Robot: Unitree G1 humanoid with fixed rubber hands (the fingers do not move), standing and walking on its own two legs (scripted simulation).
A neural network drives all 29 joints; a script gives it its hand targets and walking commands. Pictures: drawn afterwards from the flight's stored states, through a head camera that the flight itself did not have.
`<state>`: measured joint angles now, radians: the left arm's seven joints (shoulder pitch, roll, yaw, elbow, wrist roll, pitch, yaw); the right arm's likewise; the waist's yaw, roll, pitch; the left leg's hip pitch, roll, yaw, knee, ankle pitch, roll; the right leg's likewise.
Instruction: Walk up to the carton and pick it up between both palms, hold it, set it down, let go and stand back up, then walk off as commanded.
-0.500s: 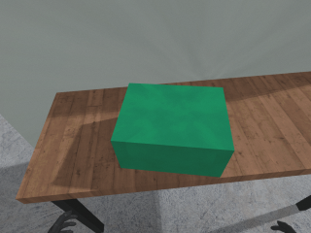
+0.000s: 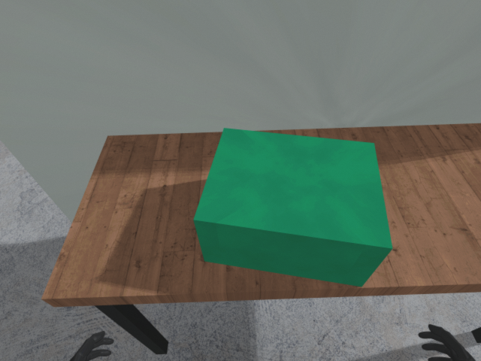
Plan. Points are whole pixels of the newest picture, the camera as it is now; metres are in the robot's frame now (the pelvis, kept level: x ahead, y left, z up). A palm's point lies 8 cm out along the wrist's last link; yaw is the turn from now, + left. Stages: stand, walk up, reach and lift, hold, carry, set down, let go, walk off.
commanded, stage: walk up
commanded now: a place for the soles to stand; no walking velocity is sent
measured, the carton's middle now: (288, 202) +0.39 -0.05 +0.02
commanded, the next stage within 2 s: reach and lift in 1.68 s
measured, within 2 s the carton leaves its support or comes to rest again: neither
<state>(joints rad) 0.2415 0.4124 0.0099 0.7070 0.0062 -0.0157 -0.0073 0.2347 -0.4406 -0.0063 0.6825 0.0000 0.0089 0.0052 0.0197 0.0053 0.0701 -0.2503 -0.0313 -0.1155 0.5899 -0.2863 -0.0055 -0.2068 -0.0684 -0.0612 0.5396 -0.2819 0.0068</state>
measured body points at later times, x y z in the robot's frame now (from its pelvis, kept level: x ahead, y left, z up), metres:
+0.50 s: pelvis +0.00 +0.00 +0.00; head +0.01 +0.00 +0.45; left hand +0.12 +0.31 -0.09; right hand +0.15 -0.31 -0.08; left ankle +0.02 +0.12 -0.73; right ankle +0.01 -0.15 -0.73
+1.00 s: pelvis +0.02 +0.00 +0.00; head +0.03 +0.00 +0.45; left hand +0.12 +0.33 -0.09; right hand +0.18 -0.30 -0.08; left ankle +0.03 +0.12 -0.73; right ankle +0.01 -0.15 -0.73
